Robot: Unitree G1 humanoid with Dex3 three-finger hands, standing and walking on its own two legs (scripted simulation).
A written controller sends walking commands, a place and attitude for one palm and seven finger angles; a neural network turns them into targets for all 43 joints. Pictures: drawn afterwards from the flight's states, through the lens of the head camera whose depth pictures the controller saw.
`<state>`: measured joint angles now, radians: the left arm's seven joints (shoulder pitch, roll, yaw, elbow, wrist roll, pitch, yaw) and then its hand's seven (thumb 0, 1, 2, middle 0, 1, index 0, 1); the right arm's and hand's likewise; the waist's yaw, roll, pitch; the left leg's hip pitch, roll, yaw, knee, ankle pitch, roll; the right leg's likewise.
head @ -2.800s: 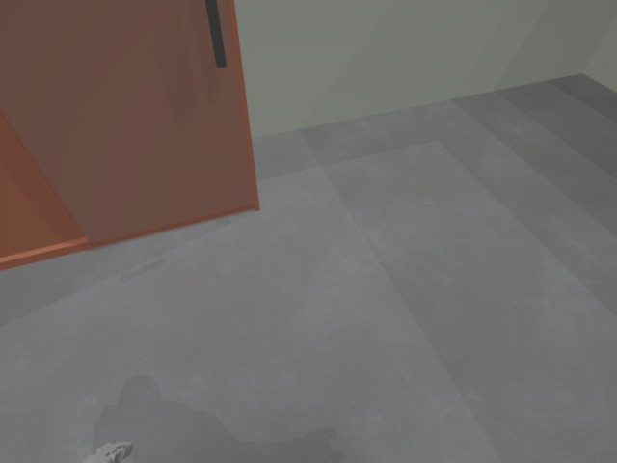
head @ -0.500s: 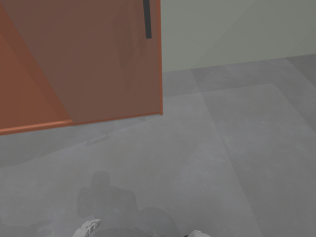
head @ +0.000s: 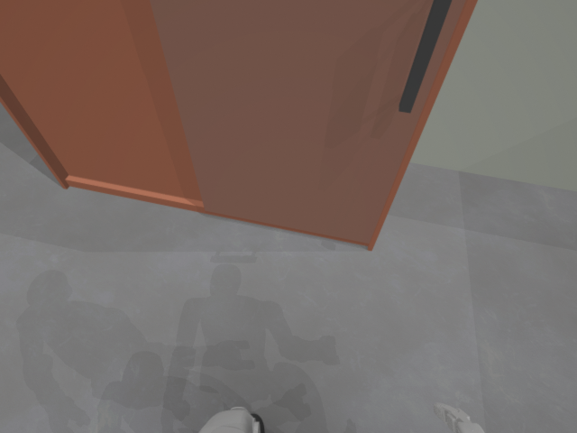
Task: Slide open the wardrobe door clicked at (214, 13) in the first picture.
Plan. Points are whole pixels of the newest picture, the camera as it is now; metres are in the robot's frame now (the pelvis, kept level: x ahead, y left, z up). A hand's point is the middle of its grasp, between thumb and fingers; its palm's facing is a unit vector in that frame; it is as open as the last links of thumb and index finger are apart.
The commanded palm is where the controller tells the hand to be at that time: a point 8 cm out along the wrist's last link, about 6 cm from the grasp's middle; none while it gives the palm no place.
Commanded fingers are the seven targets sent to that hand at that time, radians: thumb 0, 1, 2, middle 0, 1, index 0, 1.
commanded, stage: turn to face it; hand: right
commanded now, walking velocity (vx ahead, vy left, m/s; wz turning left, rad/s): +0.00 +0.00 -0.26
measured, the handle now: (424, 47) +0.85 -0.19 +0.11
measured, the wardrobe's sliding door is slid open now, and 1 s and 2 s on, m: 0.00 0.00 0.00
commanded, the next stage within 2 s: take the last steps up to it in 0.34 s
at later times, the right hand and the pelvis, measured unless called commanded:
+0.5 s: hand out of the picture +0.17 -0.21 -0.17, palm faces +0.07 +0.98 -0.18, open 7.3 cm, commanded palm none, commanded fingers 0.00 -0.90 -0.90 0.20 0.30 0.20 0.30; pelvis +0.13 -0.03 +0.01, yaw -1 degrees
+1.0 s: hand (427, 384) +0.24 -0.21 -0.16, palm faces +0.10 +0.98 -0.16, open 7.4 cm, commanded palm none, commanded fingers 0.00 -0.90 -0.90 0.20 0.30 0.20 0.30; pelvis +0.25 -0.03 +0.02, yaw -4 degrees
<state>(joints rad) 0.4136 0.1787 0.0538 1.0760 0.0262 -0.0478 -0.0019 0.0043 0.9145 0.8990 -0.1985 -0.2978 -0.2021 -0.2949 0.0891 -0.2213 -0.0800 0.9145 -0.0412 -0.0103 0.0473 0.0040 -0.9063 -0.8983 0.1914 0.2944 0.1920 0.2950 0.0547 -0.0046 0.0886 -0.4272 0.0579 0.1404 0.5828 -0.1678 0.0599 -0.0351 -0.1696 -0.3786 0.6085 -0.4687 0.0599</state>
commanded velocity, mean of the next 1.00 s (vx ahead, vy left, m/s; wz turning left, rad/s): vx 0.16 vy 0.02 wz -0.13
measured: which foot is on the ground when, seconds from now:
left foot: down 0.00-0.78, up 0.80-1.00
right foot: down 0.00-0.00, up 0.02-0.30, down 0.32-1.00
